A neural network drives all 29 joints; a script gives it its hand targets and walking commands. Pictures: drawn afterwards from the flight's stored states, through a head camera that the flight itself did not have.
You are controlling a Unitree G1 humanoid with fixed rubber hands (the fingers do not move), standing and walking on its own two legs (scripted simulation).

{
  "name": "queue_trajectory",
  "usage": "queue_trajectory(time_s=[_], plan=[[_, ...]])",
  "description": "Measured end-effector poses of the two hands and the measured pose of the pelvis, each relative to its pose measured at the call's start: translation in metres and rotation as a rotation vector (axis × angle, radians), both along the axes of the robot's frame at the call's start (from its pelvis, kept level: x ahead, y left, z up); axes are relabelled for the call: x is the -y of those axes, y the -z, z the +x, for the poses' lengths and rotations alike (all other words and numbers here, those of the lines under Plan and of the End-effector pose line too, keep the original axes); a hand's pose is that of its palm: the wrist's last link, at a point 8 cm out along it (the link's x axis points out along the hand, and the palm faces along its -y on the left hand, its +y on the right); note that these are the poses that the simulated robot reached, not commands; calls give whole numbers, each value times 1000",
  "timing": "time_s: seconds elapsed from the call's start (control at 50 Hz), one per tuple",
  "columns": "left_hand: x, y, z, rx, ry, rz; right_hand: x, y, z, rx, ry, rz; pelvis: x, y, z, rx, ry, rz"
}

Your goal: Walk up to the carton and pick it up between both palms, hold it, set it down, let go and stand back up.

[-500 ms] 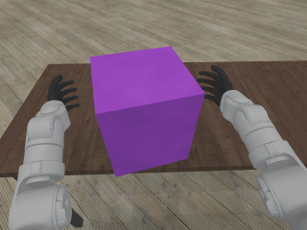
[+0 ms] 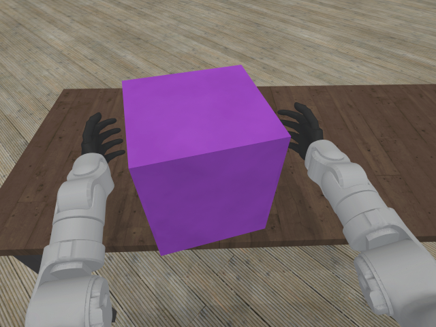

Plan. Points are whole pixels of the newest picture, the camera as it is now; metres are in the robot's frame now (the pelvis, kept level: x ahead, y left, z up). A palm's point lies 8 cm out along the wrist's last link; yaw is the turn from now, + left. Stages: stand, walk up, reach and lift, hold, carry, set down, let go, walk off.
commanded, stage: reach and lift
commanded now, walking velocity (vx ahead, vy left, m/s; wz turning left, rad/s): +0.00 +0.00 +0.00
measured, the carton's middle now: (200, 161) +0.38 +0.07 +0.11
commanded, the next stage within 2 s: none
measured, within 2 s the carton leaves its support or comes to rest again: leaves its support in 1.64 s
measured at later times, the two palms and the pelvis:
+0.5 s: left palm (110, 155) +0.38 +0.23 +0.13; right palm (284, 143) +0.41 -0.08 +0.13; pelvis +0.00 +0.00 +0.00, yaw +0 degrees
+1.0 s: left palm (113, 155) +0.37 +0.22 +0.14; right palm (284, 141) +0.42 -0.08 +0.14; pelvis +0.00 +0.00 +0.00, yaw +0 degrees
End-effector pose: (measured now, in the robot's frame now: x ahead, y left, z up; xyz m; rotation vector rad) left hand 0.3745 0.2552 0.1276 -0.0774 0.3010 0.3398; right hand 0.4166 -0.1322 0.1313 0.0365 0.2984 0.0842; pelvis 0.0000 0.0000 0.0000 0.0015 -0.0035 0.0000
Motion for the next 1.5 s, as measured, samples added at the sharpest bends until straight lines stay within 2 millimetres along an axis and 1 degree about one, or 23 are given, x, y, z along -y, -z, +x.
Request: queue_trajectory(time_s=[0.06, 0.12, 0.2, 0.28, 0.36, 0.4, 0.68, 1.5], plan=[[2, -1, 0, 1, 5, 4, 0, -1, 0, 3, 3, 1, 1, 0, 0, 0, 0, 0], [6, -1, 0, 4, 14, 1, -5, -3, 0, 13, -2, 8, 1, 0, 0, 0, 0, 0], [14, -1, 1, 6, 27, 1, -18, -5, -1, 23, -23, 21, 1, 0, 0, 0, 0, 0], [23, 0, 2, 1, 39, 10, -34, -2, -3, 17, -43, 29, 1, 0, 0, 0, 0, 0], [27, -2, 2, 1, 43, 26, -48, -1, -5, 16, -52, 35, 1, 0, 0, 0, 0, 0], [27, -3, 2, -2, 37, 36, -51, -2, -5, 22, -47, 33, 1, 0, 0, 0, 0, -1], [32, -7, -1, -8, 29, 33, -47, -5, -1, 29, -9, 12, 1, 0, 0, 0, 0, 0], [34, -8, -3, -8, 16, 32, -52, -9, -1, 17, -11, 6, 1, 0, 0, 0, 0, 0]])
